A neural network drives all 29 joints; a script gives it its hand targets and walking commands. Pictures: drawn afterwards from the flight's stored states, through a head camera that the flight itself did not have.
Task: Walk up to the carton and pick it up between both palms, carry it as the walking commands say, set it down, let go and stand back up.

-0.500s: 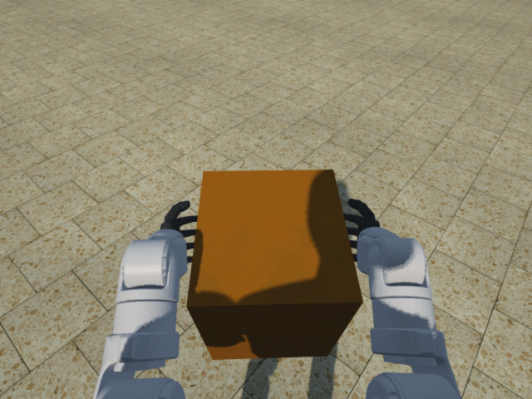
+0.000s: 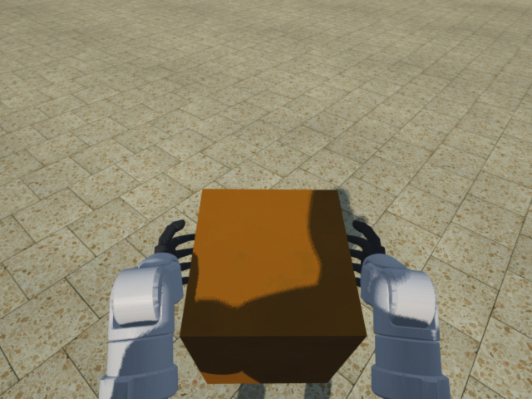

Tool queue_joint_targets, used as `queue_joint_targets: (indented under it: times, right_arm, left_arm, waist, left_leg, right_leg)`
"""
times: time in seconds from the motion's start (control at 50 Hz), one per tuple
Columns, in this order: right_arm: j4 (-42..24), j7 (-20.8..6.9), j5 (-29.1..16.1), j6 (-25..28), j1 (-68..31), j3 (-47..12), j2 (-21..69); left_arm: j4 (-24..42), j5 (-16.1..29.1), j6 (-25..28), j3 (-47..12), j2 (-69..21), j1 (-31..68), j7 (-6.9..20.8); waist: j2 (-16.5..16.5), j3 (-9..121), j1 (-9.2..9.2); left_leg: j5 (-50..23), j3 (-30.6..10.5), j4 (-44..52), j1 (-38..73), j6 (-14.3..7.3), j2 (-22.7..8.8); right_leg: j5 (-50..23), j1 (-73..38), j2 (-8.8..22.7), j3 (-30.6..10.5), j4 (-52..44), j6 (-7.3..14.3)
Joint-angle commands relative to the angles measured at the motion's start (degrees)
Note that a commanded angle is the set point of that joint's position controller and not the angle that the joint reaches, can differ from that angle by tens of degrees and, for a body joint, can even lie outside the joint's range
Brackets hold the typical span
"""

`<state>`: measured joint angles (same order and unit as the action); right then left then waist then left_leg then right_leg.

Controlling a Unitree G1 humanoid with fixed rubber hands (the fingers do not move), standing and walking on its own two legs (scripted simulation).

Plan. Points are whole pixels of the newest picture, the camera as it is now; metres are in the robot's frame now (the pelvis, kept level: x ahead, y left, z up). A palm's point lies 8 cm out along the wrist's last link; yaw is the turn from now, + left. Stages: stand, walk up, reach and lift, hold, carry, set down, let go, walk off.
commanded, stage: carry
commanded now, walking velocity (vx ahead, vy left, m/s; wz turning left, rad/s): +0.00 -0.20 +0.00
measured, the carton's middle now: (268, 292) +0.30 +0.00 +0.03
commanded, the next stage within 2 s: none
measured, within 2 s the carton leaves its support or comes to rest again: neither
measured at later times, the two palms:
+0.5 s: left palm (195, 306) +0.24 +0.10 +0.10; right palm (422, 301) +0.24 -0.19 +0.11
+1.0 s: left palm (296, 322) +0.23 -0.03 +0.08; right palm (526, 333) +0.21 -0.32 +0.09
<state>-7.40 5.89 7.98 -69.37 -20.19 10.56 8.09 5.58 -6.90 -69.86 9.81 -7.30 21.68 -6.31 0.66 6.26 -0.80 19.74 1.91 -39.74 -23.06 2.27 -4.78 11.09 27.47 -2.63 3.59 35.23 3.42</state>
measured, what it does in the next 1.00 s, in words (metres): steps to the right: left foot, then right foot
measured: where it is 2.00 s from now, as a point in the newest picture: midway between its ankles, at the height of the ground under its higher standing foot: outside the picture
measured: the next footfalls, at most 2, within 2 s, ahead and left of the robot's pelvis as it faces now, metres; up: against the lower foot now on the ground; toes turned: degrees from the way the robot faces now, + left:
left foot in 0.50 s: +0.01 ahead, +0.07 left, +0.00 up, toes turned +9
right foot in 0.82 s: +0.04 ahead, -0.28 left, +0.00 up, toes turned -6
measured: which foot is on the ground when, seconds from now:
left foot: down 0.00-0.30, up 0.32-0.48, down 0.50-0.82, up 0.84-1.00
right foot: down 0.00-0.50, up 0.52-0.80, down 0.82-1.00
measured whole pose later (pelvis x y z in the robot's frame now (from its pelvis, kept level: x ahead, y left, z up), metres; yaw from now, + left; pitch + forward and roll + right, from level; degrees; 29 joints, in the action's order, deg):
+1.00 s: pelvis -0.05 -0.16 +0.00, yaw -1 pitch +4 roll -1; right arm -21.6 5.3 6.8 -72.8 -10.3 7.0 7.8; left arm 18.7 -7.4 -72.4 3.5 -8.2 12.0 -6.0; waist 0.8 2.6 1.6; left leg 22.6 7.5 -41.2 -24.5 1.9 -4.6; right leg 12.7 25.8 2.0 5.5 34.9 0.5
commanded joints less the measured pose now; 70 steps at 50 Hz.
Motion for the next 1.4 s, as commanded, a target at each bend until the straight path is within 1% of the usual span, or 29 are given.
queue_joint_targets:
  times: [0.0,0.1,0.22,0.26,0.3,0.36,0.44,0.46,0.48,0.5,0.52,0.58,0.68,0.76,0.8,0.82,0.84,0.9,0.98,1.0,1.02,1.04,1.08,1.22,1.24,1.26,1.28,1.32,1.38]
  right_arm:
    - [-7.12,-14.93,-23.76,-0.82,-26.68,-39.41,54.28]
    - [-14.33,-15.80,-26.25,-0.79,-22.49,-43.28,53.93]
    - [-16.07,-16.11,-25.40,-1.74,-17.22,-44.02,51.44]
    - [-15.08,-15.96,-24.18,-2.19,-16.69,-44.16,50.94]
    - [-15.50,-15.87,-23.60,-2.67,-18.47,-43.86,49.98]
    - [-14.17,-15.84,-24.89,-2.32,-19.55,-43.75,50.71]
    - [-15.78,-16.03,-25.72,-2.33,-19.78,-43.31,52.55]
    - [-15.59,-16.01,-25.56,-2.39,-18.94,-42.92,52.33]
    - [-15.46,-16.08,-25.55,-2.57,-18.12,-42.58,51.89]
    - [-14.28,-16.35,-24.71,-2.28,-15.16,-41.82,51.52]
    - [-14.00,-16.55,-24.44,-2.43,-14.39,-41.35,51.00]
    - [-14.64,-16.63,-23.37,-3.04,-16.28,-42.18,51.60]
    - [-15.59,-15.79,-22.50,-3.38,-15.12,-40.64,49.72]
    - [-14.95,-15.45,-21.88,-3.14,-13.46,-39.86,49.33]
    - [-15.52,-15.36,-21.59,-2.84,-13.90,-39.87,49.11]
    - [-15.79,-15.48,-21.48,-3.00,-13.97,-40.01,50.04]
    - [-16.46,-15.86,-23.10,-3.13,-17.29,-41.84,51.56]
    - [-18.97,-16.23,-26.68,-2.27,-21.73,-45.64,53.16]
    - [-20.98,-16.52,-27.37,-2.29,-19.77,-44.50,52.17]
    - [-20.50,-16.81,-27.33,-2.41,-18.55,-44.05,51.84]
    - [-18.00,-16.91,-26.18,-1.92,-14.66,-43.35,51.09]
    - [-17.23,-16.84,-25.48,-1.94,-14.42,-42.80,50.95]
    - [-18.93,-17.06,-25.25,-1.76,-15.68,-43.36,51.92]
    - [-17.40,-15.34,-21.53,-2.37,-11.88,-41.40,49.15]
    - [-17.24,-15.27,-21.21,-2.44,-12.14,-41.22,48.83]
    - [-17.60,-15.42,-21.05,-2.69,-12.28,-41.48,48.88]
    - [-16.77,-15.59,-22.01,-2.86,-15.41,-42.67,50.45]
    - [-16.36,-15.93,-23.91,-2.41,-18.12,-44.16,51.74]
    - [-19.68,-15.94,-26.52,-2.18,-20.65,-45.54,52.94]
  left_arm:
    - [8.51,22.94,0.48,-39.35,-56.51,26.16,15.39]
    - [17.93,22.80,0.74,-42.04,-54.26,21.16,14.69]
    - [19.53,22.96,-0.64,-43.31,-52.44,18.13,15.27]
    - [17.90,23.42,-1.19,-43.25,-52.68,17.75,15.98]
    - [16.04,23.52,-1.42,-42.47,-52.03,16.47,16.48]
    - [15.09,24.19,-1.04,-41.85,-53.24,16.70,16.69]
    - [17.54,23.64,-0.80,-42.59,-53.60,18.28,15.93]
    - [17.31,23.32,-0.95,-42.78,-52.88,18.02,15.70]
    - [17.12,22.57,-1.10,-42.81,-52.06,17.36,15.49]
    - [17.86,22.86,-1.55,-43.54,-51.53,17.39,15.49]
    - [18.39,22.50,-1.59,-43.93,-52.41,17.94,15.19]
    - [18.28,23.13,-2.04,-44.48,-52.73,19.52,15.76]
    - [18.22,25.15,-2.88,-44.97,-53.02,18.96,15.61]
    - [16.96,24.80,-3.04,-43.33,-51.95,16.15,15.68]
    - [16.95,24.45,-2.81,-42.71,-52.15,14.82,15.76]
    - [16.05,23.55,-2.47,-42.07,-51.93,13.68,15.93]
    - [16.31,23.03,-1.70,-41.68,-53.43,13.78,15.94]
    - [19.13,23.46,-0.61,-42.00,-55.05,17.10,15.51]
    - [20.16,21.84,-0.45,-42.05,-54.05,14.01,14.38]
    - [19.84,21.19,-0.45,-41.93,-53.40,13.64,14.13]
    - [20.37,21.46,-0.98,-42.40,-52.67,13.33,14.34]
    - [20.55,21.83,-0.99,-43.38,-53.31,15.21,14.40]
    - [22.60,23.16,-0.90,-45.27,-54.06,18.55,14.83]
    - [18.13,24.09,-2.14,-43.42,-52.13,13.06,15.57]
    - [17.49,23.95,-2.27,-43.02,-51.92,12.67,15.80]
    - [15.72,22.74,-2.12,-42.18,-51.56,10.40,16.19]
    - [16.09,23.14,-1.93,-42.30,-53.51,12.22,16.48]
    - [16.84,23.78,-1.65,-42.19,-54.67,15.27,16.43]
    - [19.27,24.06,-1.06,-42.12,-55.05,16.67,15.97]
  waist:
    - [-8.51,19.12,1.46]
    - [-3.55,19.06,0.96]
    - [10.71,14.74,1.17]
    - [7.87,13.26,0.60]
    - [-14.95,11.16,0.26]
    - [-9.01,13.30,0.78]
    - [-10.60,15.77,0.97]
    - [-8.02,16.83,1.62]
    - [-0.70,17.29,1.77]
    - [16.84,15.31,2.09]
    - [17.88,9.02,1.49]
    - [5.81,8.21,0.86]
    - [13.70,11.42,1.78]
    - [14.12,14.31,1.54]
    - [4.69,17.09,1.01]
    - [-11.51,17.84,0.76]
    - [-20.78,17.50,0.26]
    - [-14.22,17.21,0.49]
    - [-9.18,18.74,1.32]
    - [-2.80,18.38,1.82]
    - [17.46,16.43,1.92]
    - [18.08,15.12,1.63]
    - [9.91,12.86,1.51]
    - [10.16,15.53,1.18]
    - [3.68,15.05,0.97]
    - [-15.34,13.97,0.47]
    - [-20.36,13.05,0.29]
    - [-10.85,12.57,0.37]
    - [-9.19,13.44,0.36]
  left_leg:
    - [0.54,1.83,-1.78,1.40,-0.97,-0.87]
    - [-1.40,0.52,4.04,6.46,-1.77,-2.19]
    - [-3.40,-14.79,13.49,4.13,-7.04,-16.51]
    - [-0.15,-11.75,10.89,-2.94,-4.29,-14.59]
    - [8.84,3.65,-6.86,-8.34,1.15,-0.45]
    - [10.61,3.45,-15.66,-1.99,-1.20,1.75]
    - [6.67,7.73,8.26,11.07,-4.40,4.25]
    - [-0.20,7.79,19.67,17.74,-4.81,2.40]
    - [0.39,-3.02,24.65,25.09,-5.74,-5.74]
    - [5.93,-24.88,24.67,21.95,-11.22,-23.88]
    - [-0.98,-24.48,27.55,16.07,-14.35,-29.62]
    - [-13.67,-8.83,21.48,12.75,-8.45,-18.70]
    - [-42.17,-2.50,13.50,16.33,-6.77,-15.18]
    - [-36.82,0.20,7.19,14.70,-2.98,-12.68]
    - [-21.13,1.54,-0.84,4.21,1.10,-10.21]
    - [2.29,5.67,-7.40,-7.62,4.31,-3.53]
    - [20.40,4.63,-13.12,-9.30,2.96,-0.56]
    - [13.03,4.22,-16.13,-7.24,0.05,-0.18]
    - [-6.87,5.02,12.87,7.69,-1.69,-0.86]
    - [-10.73,-4.55,17.71,16.22,-2.83,-8.53]
    - [-23.81,-24.07,21.04,19.88,-9.65,-25.55]
    - [-27.65,-24.23,20.20,19.09,-13.14,-26.58]
    - [-23.47,-14.25,18.41,15.75,-10.61,-21.75]
    - [-23.93,-0.16,7.19,9.80,-2.85,-12.23]
    - [-18.02,1.75,1.21,3.90,-0.73,-10.25]
    - [6.06,6.93,-6.72,-9.61,3.04,-2.16]
    - [20.06,4.63,-16.55,-10.92,1.52,0.27]
    - [15.47,2.84,-25.16,-10.42,-0.49,0.28]
    - [9.95,4.51,-19.00,-9.62,-0.85,1.04]
  right_leg:
    - [-17.49,-14.28,13.10,-13.72,-10.60,1.37]
    - [-9.11,-10.82,11.04,-10.03,-11.07,0.35]
    - [5.08,-5.04,5.97,-6.03,4.31,-3.57]
    - [5.45,-10.35,7.45,-8.49,-0.35,-3.06]
    - [8.84,-12.11,16.44,-22.54,-21.37,-3.14]
    - [12.50,-9.58,14.06,-14.86,-25.00,-3.61]
    - [3.03,-12.32,8.65,-5.45,-25.76,-5.64]
    - [2.34,-11.56,6.87,-2.68,-23.38,-7.91]
    - [0.13,-5.09,5.21,-2.05,-14.43,-8.74]
    - [10.43,4.91,3.73,-1.29,2.44,-8.57]
    - [11.07,11.05,5.10,-3.81,14.64,-7.56]
    - [6.16,8.91,5.51,-6.15,22.01,-6.53]
    - [10.86,3.34,3.24,1.45,9.19,-7.60]
    - [0.25,-8.99,1.63,5.41,-10.76,-6.66]
    - [-9.54,-22.49,9.60,-1.31,-14.76,-5.74]
    - [-31.99,-27.65,21.04,-14.25,-11.20,-0.87]
    - [-37.36,-24.30,21.25,-13.68,-9.20,4.72]
    - [-26.80,-19.12,17.67,-7.76,-8.73,5.55]
    - [-18.37,-14.56,12.81,-3.09,-2.67,2.23]
    - [-10.95,-5.47,10.54,-2.61,3.38,-0.49]
    - [14.88,7.17,3.50,2.46,11.21,-3.94]
    - [20.41,7.24,5.32,-4.34,20.15,-3.47]
    - [15.03,7.58,7.02,-5.69,21.10,-3.93]
    - [3.27,-13.57,2.03,4.49,-11.84,-5.45]
    - [0.31,-19.50,6.86,-0.49,-15.50,-5.18]
    - [-12.40,-23.16,20.10,-17.21,-16.50,-0.31]
    - [-18.37,-19.10,21.63,-17.72,-14.89,5.16]
    - [-15.08,-16.69,18.54,-11.63,-13.28,7.05]
    - [-11.23,-18.42,15.61,-8.00,-12.85,6.59]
